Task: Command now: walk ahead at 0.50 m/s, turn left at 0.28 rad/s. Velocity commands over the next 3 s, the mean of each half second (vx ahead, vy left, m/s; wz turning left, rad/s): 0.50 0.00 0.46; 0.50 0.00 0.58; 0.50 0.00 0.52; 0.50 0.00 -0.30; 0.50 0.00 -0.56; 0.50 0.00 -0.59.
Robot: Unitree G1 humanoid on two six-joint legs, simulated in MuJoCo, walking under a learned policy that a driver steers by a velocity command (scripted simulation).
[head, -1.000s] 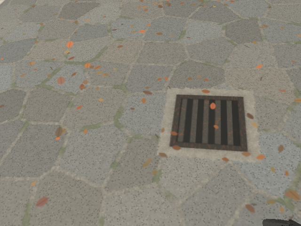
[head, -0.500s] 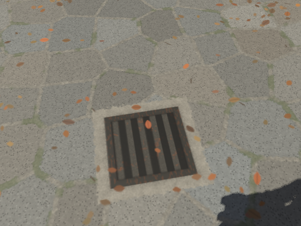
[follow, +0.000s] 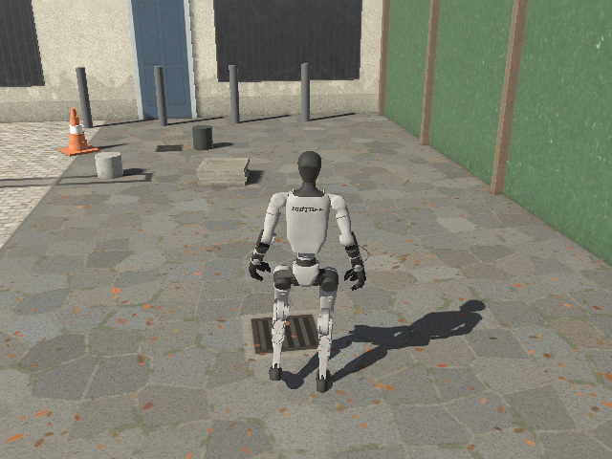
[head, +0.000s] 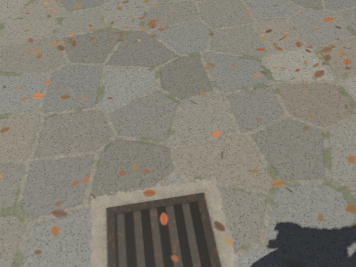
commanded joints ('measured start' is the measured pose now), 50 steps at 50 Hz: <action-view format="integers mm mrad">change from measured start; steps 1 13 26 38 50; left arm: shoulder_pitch -29 106 -15 -260 -27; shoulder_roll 116 191 153 141 113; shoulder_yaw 37 68 38 31 42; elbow -44 67 -67 -133 -35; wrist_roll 10 -22 4 -21 -4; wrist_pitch -40 2 -42 -49 -36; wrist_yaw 8 37 30 1 20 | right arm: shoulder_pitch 24 -287 -45 85 2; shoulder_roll -38 -2 -89 -136 -49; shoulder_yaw -16 -2 -50 -65 -40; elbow -58 -202 -200 -142 -231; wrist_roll -2 -7 -18 3 0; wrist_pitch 17 6 -7 20 41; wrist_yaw -10 55 5 -31 -11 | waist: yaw -22 74 15 -54 11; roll -113 -86 -13 73 -160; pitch -23 74 -83 -40 1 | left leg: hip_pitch -115 -180 417 379 -149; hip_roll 51 -2 102 57 28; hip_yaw -74 62 -337 -360 -64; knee -25 -513 -900 -764 25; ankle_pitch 119 265 408 201 5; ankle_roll -21 55 327 195 2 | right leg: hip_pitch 83 359 -378 -175 120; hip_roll -279 -308 -132 -18 -275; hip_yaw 193 -67 166 162 280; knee -279 -208 704 85 -236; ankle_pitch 190 410 -149 156 46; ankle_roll -167 -91 87 85 -129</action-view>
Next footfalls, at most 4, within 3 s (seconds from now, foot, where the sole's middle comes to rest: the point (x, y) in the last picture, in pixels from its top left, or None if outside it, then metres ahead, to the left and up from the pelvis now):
0.36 left None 0.34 0.16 -0.78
0.82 right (180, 220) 0.67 0.06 -0.78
1.34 left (87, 210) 0.72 0.44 -0.78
1.88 right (84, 140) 1.09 0.52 -0.78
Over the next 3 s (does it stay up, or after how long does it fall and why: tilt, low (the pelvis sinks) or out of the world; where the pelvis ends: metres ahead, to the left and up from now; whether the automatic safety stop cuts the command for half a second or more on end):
stays up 1.45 0.73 -0.01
